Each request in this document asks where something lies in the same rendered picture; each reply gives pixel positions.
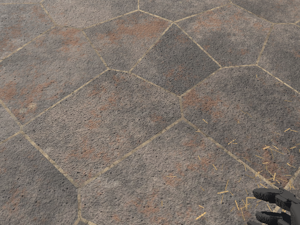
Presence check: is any robot right hand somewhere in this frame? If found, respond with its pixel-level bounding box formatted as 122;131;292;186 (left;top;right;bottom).
247;187;300;225

